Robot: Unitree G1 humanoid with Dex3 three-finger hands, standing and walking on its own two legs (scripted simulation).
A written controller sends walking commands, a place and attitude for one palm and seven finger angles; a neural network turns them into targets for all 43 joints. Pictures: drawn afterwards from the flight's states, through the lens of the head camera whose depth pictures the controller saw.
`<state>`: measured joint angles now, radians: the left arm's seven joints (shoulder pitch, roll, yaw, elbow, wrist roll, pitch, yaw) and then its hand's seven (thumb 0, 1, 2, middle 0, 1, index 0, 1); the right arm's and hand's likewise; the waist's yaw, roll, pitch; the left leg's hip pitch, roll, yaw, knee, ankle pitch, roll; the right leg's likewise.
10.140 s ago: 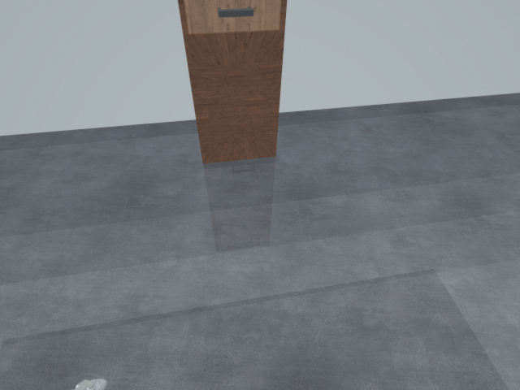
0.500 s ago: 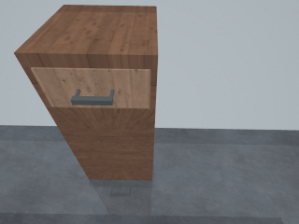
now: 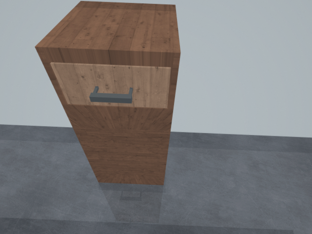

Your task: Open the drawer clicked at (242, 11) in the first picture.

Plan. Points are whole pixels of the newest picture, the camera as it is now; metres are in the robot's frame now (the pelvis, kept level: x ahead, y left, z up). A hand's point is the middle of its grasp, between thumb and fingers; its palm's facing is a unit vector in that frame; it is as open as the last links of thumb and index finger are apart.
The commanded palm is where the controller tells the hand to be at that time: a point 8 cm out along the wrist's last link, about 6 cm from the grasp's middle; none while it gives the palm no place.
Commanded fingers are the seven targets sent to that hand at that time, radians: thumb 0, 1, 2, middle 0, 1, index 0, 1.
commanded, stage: look again from close up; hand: left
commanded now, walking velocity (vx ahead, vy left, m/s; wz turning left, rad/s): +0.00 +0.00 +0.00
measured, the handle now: (112, 93) +0.54 +0.19 +0.05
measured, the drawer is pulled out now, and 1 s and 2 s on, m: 0.00 0.00 0.00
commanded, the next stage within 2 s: raise the hand with hooked fingers in 0.20 s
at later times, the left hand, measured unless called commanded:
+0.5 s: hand (73, 217) +0.17 +0.22 -0.04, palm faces -0.01 -0.70 -0.71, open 7.6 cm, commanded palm +0.11 +0.24 -0.03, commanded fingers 0.00 0.64 0.79 -0.22 -0.47 -0.22 -0.47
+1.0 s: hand (71, 182) +0.23 +0.23 +0.03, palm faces +0.16 -0.03 -0.99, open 10.2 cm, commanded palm +0.18 +0.23 +0.07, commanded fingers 0.00 0.06 0.54 -0.26 -0.84 -0.26 -0.84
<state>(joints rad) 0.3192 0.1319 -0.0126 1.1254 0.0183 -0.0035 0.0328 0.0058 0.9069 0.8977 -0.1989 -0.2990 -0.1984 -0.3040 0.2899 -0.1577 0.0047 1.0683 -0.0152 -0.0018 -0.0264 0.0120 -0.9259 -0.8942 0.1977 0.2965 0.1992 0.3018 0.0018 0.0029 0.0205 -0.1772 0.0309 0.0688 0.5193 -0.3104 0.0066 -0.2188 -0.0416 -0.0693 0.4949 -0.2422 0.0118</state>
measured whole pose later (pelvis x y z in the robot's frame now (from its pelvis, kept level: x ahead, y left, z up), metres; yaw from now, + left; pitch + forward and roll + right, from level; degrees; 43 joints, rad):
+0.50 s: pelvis -0.01 +0.01 -0.01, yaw +0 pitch +1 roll +1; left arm 0.42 0.27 -0.06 0.10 0.39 0.08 0.26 0.03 0.86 0.87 -0.21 -0.35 -0.20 -0.35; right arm 0.32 -0.25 0.00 0.85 0.02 -0.25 -0.08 0.03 -0.93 -0.89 0.20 0.30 0.20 0.30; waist -0.01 0.05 -0.05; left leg -0.28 -0.02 0.09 0.57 -0.32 0.03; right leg -0.36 -0.07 0.00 0.63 -0.30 0.00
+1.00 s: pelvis +0.01 -0.04 -0.03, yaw +2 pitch +8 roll +2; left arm 0.30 0.43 0.05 -0.09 1.00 -0.08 0.38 0.00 0.27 0.63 -0.27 -0.70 -0.27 -0.70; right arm 0.03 -0.20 0.00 0.56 -0.07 0.07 0.02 0.01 -0.91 -0.89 0.20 0.30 0.20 0.30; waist 0.12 0.04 -0.07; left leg -0.49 0.05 0.03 0.78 -0.43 -0.04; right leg -0.56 -0.01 -0.06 0.83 -0.42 -0.05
